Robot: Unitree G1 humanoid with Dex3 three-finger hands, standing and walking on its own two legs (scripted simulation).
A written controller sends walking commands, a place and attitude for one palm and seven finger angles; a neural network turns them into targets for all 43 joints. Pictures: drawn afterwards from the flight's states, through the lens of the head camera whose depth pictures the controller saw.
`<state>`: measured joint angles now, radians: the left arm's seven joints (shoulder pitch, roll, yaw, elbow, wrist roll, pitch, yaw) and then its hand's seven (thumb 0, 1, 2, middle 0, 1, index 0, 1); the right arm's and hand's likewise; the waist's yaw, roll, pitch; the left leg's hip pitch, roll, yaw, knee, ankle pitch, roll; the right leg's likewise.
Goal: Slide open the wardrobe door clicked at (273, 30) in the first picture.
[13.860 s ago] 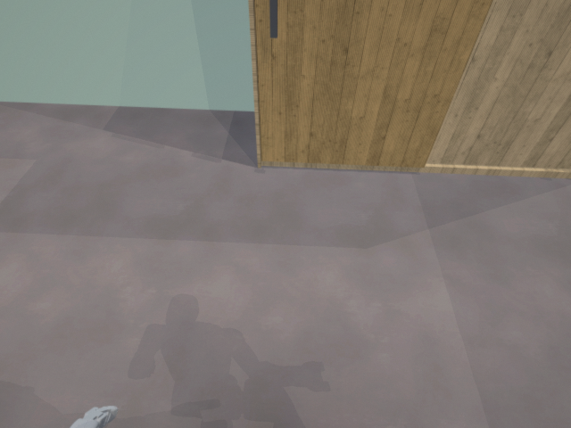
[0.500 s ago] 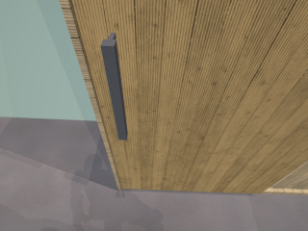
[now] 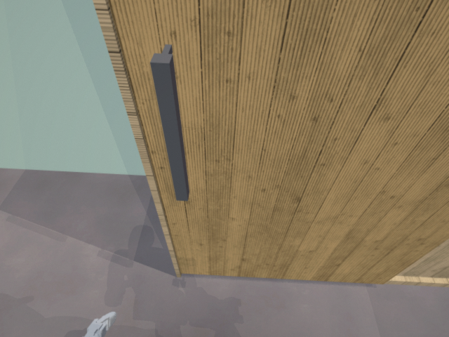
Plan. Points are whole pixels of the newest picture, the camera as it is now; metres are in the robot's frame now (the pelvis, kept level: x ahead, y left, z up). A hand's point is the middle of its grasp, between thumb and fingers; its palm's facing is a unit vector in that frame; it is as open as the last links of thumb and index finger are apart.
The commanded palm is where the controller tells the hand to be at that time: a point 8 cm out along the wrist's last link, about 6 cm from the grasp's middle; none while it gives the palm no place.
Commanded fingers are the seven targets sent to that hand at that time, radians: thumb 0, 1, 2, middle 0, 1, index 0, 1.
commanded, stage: raise the hand with hooked fingers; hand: left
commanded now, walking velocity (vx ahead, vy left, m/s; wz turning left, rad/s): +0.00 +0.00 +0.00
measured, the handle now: (176, 136) +0.44 +0.14 +0.11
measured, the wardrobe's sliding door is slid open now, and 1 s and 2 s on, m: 0.00 0.00 0.00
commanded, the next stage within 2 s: move the hooked fingers beside the handle in 2.00 s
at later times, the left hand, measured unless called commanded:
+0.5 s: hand (105, 323) +0.14 +0.19 +0.02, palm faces +0.16 -0.98 -0.09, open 9.7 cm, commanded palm +0.13 +0.25 +0.01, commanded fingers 0.00 0.18 0.59 -0.25 -0.76 -0.25 -0.76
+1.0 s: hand (91, 265) +0.21 +0.23 +0.04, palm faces +0.02 -1.00 -0.07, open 12.6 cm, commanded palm +0.18 +0.29 +0.07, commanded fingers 0.00 -0.41 0.34 -0.29 -1.14 -0.29 -1.14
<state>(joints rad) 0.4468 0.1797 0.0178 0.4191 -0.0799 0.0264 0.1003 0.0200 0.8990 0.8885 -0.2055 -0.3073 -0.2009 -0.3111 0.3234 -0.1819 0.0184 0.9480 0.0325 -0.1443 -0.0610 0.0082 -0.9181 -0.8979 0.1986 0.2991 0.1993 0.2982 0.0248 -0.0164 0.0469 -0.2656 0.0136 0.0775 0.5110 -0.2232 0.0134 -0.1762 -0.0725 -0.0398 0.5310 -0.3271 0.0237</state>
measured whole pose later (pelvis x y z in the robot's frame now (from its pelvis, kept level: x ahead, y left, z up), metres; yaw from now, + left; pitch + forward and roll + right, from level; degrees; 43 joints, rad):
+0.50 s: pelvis -0.03 -0.03 -0.07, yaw +4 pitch +7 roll -3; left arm 0.46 0.24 0.22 -0.06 -0.31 -0.58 -0.30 0.02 0.40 0.68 -0.23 -0.62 -0.23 -0.62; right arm 0.17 -0.26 -0.02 0.60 0.03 -0.28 -0.09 0.01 -0.90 -0.90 0.20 0.30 0.20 0.30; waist 0.07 0.02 -0.07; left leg -0.80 0.08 -0.08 1.07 -0.41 -0.03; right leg -0.62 -0.02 -0.16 1.04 -0.54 -0.02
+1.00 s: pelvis -0.01 +0.00 -0.03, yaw +1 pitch +6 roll -2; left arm 0.29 0.33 0.31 0.02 -0.34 -0.22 -0.39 0.00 -0.18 0.43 -0.28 -1.00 -0.28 -1.00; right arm 0.27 -0.27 0.00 0.62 0.06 -0.27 -0.10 0.01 -0.90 -0.90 0.20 0.30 0.20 0.30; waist 0.01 0.03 -0.06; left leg -0.60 0.05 0.02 0.84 -0.35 0.01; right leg -0.46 -0.04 -0.07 0.80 -0.44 0.03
